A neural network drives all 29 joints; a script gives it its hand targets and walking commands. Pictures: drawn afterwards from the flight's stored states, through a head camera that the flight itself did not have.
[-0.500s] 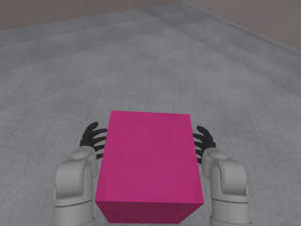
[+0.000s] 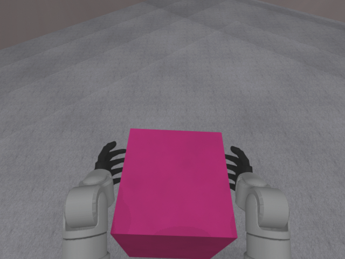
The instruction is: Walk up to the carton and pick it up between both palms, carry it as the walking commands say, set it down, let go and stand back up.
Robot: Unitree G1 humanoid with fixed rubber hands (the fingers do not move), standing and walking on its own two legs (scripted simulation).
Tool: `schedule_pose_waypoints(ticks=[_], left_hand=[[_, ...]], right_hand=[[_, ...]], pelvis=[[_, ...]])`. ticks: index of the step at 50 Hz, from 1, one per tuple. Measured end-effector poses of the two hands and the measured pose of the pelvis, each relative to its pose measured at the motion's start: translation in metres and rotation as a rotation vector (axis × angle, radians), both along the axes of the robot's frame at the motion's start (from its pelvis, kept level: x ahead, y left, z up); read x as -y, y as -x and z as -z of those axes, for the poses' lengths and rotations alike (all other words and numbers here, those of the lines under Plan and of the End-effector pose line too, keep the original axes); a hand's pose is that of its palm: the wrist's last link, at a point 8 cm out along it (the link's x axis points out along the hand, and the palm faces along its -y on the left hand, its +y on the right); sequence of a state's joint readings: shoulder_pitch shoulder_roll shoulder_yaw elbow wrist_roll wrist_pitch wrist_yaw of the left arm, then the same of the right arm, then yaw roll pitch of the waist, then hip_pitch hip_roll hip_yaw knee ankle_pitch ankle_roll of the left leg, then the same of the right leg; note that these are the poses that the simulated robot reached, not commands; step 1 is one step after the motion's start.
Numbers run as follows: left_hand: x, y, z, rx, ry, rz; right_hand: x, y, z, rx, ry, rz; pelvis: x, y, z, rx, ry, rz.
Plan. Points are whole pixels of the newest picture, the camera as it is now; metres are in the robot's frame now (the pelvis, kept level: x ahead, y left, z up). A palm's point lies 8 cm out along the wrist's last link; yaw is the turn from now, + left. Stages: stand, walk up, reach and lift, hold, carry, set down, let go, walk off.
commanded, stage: carry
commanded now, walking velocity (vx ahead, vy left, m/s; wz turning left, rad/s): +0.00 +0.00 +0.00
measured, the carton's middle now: (172, 198) +0.26 -0.01 +0.00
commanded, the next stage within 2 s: none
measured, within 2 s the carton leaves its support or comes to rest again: neither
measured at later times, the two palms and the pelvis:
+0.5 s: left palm out of the picture +0.13 +0.22 +0.08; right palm (189, 193) +0.24 -0.04 +0.07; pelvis -0.07 -0.02 -0.01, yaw +21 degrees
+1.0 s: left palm out of the picture -0.10 +0.34 +0.04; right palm out of the picture +0.13 +0.16 +0.04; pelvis -0.16 +0.03 -0.02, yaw +49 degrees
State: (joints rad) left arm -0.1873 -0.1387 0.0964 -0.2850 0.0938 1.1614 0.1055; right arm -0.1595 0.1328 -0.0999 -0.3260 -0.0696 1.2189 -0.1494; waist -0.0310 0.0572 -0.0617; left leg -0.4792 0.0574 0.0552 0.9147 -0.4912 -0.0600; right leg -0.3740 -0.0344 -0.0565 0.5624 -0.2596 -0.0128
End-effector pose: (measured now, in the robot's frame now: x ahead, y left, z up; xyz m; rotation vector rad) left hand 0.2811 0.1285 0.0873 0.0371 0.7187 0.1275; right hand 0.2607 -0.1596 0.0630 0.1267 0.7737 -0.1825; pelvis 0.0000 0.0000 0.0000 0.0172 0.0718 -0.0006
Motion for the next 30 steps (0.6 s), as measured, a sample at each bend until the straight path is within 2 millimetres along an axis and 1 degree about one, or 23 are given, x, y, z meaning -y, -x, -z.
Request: schedule_pose_waypoints(ticks=[3,5,7,9,11,15,17,19,22,25,28,30], left_hand=[[0.004,0.004,-0.007,0.039,0.018,-0.004],[0.002,0.009,-0.008,0.051,0.034,-0.021],[-0.005,0.018,-0.006,0.054,0.050,-0.048],[-0.017,0.030,-0.002,0.055,0.064,-0.084],[-0.032,0.044,0.005,0.057,0.074,-0.125],[-0.062,0.082,0.018,-0.001,0.062,-0.229],[-0.075,0.101,0.019,-0.022,0.057,-0.287],[-0.085,0.118,0.018,-0.013,0.060,-0.345],[-0.093,0.137,0.015,0.024,0.067,-0.413],[-0.095,0.152,0.012,0.048,0.049,-0.463],[-0.095,0.167,0.011,0.027,0.021,-0.486],[-0.097,0.180,0.011,0.007,0.028,-0.505]], right_hand=[[0.004,0.003,-0.010,0.039,0.012,0.000],[0.002,0.003,-0.015,0.051,0.028,-0.016],[-0.004,0.004,-0.018,0.054,0.042,-0.042],[-0.015,0.004,-0.019,0.055,0.055,-0.076],[-0.030,0.005,-0.018,0.057,0.066,-0.117],[-0.065,0.012,-0.006,0.001,0.074,-0.232],[-0.081,0.017,0.000,-0.021,0.068,-0.290],[-0.094,0.019,0.001,-0.012,0.065,-0.344],[-0.108,0.020,-0.004,0.024,0.063,-0.407],[-0.115,0.021,-0.002,0.047,0.043,-0.455],[-0.119,0.029,0.003,0.030,0.027,-0.486],[-0.124,0.036,0.002,0.011,0.038,-0.509]], pelvis=[[0.006,0.007,0.000,-0.007,-0.003,-0.008],[0.008,0.012,0.001,-0.013,-0.005,-0.026],[0.010,0.017,0.003,-0.014,-0.008,-0.057],[0.009,0.024,0.005,-0.014,-0.011,-0.090],[0.006,0.031,0.009,-0.011,-0.007,-0.130],[0.002,0.044,0.007,-0.006,0.006,-0.196],[0.002,0.051,0.004,-0.007,0.022,-0.230],[0.005,0.058,0.004,-0.010,0.027,-0.263],[0.012,0.067,0.006,-0.020,0.029,-0.316],[0.020,0.072,0.011,-0.026,0.028,-0.374],[0.023,0.078,0.009,-0.015,0.027,-0.429],[0.022,0.082,0.005,-0.006,0.003,-0.479]])
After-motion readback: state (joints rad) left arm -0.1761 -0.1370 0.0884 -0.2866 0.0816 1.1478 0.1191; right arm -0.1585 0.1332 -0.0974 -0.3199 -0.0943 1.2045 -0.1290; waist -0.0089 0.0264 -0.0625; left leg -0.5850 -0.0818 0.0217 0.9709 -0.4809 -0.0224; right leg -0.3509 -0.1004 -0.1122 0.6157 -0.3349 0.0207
